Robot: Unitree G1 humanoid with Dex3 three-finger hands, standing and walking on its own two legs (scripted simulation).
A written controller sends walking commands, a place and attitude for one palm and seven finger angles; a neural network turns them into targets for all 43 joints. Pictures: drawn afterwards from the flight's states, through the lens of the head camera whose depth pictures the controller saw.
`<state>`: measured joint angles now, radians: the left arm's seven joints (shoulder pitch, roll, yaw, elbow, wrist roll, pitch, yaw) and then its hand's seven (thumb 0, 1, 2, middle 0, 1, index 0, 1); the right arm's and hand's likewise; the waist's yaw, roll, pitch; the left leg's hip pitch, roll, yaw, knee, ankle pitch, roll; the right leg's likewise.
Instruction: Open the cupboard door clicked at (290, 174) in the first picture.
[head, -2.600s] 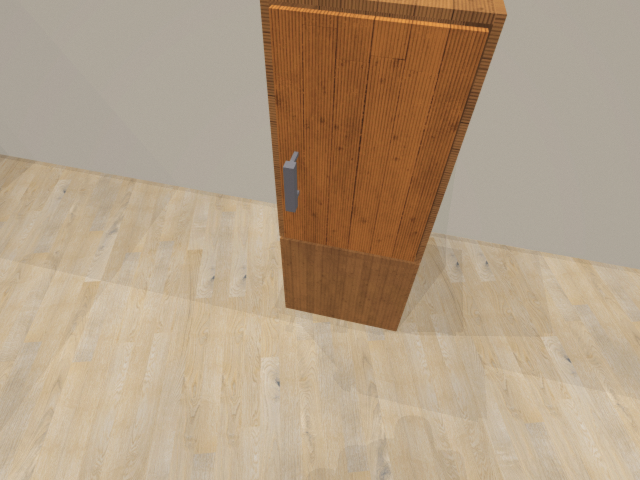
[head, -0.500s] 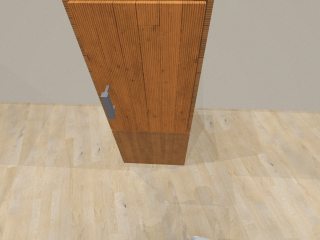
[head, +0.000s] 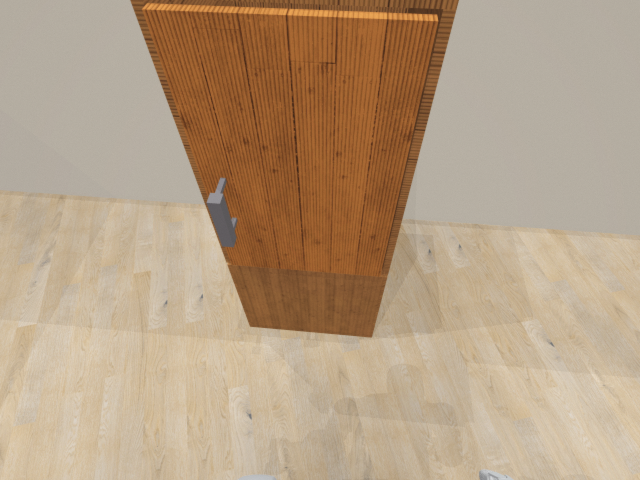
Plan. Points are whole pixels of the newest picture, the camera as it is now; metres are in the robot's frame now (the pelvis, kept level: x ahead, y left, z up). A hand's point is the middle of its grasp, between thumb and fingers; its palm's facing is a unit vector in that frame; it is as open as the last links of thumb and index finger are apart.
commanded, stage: come to a stop and stand still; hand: left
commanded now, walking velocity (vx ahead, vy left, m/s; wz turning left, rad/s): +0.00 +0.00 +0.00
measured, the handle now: (225, 212) +0.57 +0.23 -0.10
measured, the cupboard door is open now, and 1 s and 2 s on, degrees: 0 0 0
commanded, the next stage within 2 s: look again from close up in 0.84 s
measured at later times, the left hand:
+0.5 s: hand out of the picture +0.02 +0.23 -0.16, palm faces +0.00 -0.97 -0.24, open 7.4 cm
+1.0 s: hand out of the picture -0.09 +0.19 -0.18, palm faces +0.04 -0.99 -0.16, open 7.4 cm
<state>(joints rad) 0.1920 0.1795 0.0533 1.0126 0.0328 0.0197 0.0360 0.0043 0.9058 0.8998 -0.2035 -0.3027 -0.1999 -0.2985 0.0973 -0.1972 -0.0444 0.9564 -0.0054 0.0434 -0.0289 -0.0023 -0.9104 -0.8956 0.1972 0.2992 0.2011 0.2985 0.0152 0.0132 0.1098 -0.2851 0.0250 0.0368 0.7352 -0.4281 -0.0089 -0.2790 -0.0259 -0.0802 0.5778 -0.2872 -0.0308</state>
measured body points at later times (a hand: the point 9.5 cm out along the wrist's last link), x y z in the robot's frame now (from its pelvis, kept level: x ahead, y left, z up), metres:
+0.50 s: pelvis -0.04 +0.03 +0.00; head -0.07 +0.04 +0.45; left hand +0.02 +0.28 -0.14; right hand -0.02 -0.20 -0.15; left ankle -0.02 +0.13 -0.73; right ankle +0.01 -0.11 -0.73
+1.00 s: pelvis -0.06 +0.03 +0.00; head -0.08 +0.04 +0.45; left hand -0.09 +0.24 -0.16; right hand -0.08 -0.19 -0.15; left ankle -0.02 +0.13 -0.73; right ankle +0.01 -0.10 -0.73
